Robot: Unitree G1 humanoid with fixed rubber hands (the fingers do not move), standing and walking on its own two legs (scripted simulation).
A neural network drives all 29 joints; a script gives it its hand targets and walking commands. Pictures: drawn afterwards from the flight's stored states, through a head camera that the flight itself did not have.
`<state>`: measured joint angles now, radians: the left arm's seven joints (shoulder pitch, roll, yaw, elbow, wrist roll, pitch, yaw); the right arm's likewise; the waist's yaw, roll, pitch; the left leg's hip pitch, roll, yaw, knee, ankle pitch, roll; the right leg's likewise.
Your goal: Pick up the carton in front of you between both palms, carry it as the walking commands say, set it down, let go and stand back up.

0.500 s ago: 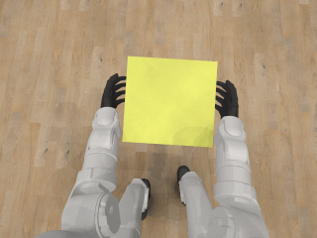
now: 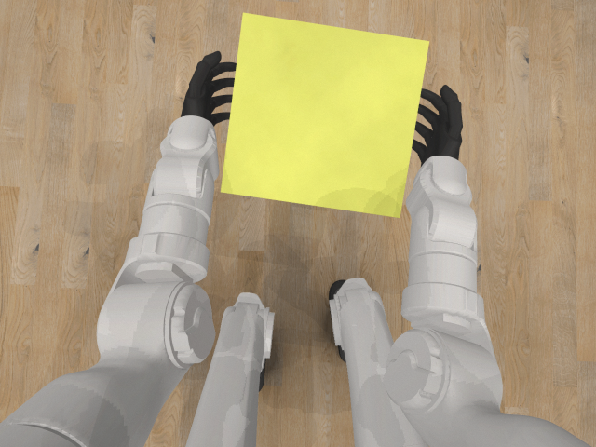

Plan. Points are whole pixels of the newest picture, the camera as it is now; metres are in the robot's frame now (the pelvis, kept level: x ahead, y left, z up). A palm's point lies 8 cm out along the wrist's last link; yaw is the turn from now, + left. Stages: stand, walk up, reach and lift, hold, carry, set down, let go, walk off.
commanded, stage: set down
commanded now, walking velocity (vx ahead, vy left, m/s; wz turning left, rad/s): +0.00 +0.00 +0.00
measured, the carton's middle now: (317, 135) +0.50 -0.05 -0.18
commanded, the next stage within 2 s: none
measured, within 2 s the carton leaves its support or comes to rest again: rests again in 1.38 s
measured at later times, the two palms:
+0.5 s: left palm (230, 121) +0.55 +0.09 -0.24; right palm (402, 167) +0.46 -0.19 -0.24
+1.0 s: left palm (242, 125) +0.58 +0.08 -0.35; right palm (391, 165) +0.48 -0.20 -0.33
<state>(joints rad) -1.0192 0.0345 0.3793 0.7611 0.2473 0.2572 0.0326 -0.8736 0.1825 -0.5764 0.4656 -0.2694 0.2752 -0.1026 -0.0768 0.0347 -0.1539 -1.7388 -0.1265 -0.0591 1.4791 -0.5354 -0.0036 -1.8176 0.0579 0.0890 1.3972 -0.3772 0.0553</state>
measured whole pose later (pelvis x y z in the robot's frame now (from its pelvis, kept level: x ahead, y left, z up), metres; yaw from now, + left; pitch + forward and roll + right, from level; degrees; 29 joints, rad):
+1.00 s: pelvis -0.02 +0.01 -0.18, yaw -3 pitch +44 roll -7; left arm -1.69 0.37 -0.05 1.21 0.06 0.27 0.05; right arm -1.36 0.03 -0.67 0.72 -0.11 0.26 -0.14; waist -0.18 -0.03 0.27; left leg -2.22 -0.16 -0.06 2.16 -0.69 0.02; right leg -2.26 0.07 0.03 2.01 -0.52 0.12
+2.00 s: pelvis -0.03 +0.01 -0.20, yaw -2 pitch +38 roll -8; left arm -1.72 0.39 0.04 1.22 0.16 0.21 -0.07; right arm -1.48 -0.08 -0.76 0.98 -0.17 0.17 -0.05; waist -0.18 -0.05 0.41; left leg -2.22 -0.10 -0.04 2.25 -0.69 0.06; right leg -2.23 0.05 0.00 2.09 -0.54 0.11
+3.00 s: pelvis -0.02 +0.00 -0.04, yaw -1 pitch +47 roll -4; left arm -1.65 0.59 -0.04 1.11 0.00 0.32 -0.14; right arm -1.21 -0.03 -0.45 0.57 0.06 0.32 -0.22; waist -0.22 0.02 0.13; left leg -1.90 -0.05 -0.03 1.62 -0.53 0.03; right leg -1.93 0.03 0.00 1.50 -0.39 0.04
